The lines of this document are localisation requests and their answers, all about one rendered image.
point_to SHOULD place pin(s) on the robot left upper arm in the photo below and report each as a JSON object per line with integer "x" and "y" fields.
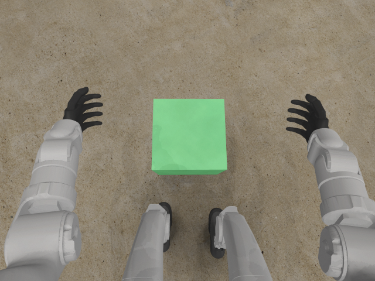
{"x": 40, "y": 245}

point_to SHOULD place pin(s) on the left robot forearm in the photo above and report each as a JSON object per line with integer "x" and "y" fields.
{"x": 54, "y": 173}

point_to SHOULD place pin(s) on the robot right upper arm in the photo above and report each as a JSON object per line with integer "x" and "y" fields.
{"x": 347, "y": 253}

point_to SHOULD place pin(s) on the right robot hand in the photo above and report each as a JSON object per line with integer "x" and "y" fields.
{"x": 316, "y": 117}

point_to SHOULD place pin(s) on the left robot hand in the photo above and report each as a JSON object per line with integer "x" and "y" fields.
{"x": 76, "y": 108}

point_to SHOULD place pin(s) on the carton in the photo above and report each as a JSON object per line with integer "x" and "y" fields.
{"x": 188, "y": 137}

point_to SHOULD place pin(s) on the right robot forearm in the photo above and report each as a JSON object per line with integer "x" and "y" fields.
{"x": 344, "y": 197}

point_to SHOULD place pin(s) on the robot left shin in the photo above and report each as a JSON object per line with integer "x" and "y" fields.
{"x": 154, "y": 207}

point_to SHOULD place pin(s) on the robot right foot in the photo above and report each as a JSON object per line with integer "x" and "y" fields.
{"x": 216, "y": 252}

